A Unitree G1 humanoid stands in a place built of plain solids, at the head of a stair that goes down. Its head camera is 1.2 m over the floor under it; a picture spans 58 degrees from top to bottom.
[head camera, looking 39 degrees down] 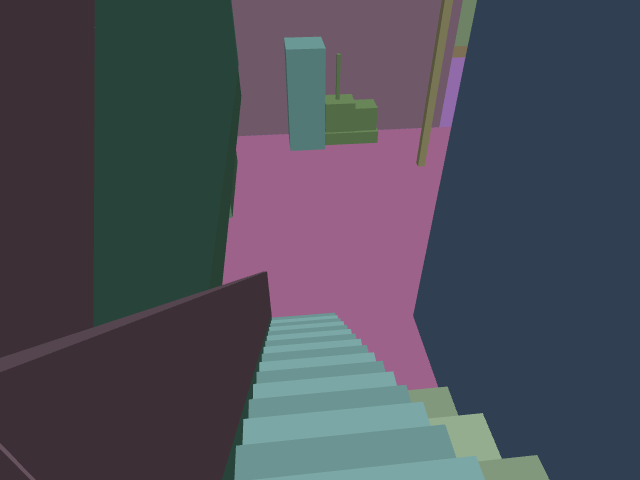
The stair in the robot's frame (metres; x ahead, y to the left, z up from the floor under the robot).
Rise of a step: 0.21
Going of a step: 0.23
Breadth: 0.91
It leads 6 degrees to the left of straight ahead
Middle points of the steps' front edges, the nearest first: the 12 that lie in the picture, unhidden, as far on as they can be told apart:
0.69 -0.12 -0.42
0.92 -0.10 -0.63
1.16 -0.07 -0.84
1.39 -0.05 -1.04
1.62 -0.03 -1.25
1.85 0.00 -1.46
2.08 0.02 -1.67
2.31 0.05 -1.88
2.54 0.07 -2.09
2.77 0.09 -2.30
3.00 0.12 -2.51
3.23 0.14 -2.72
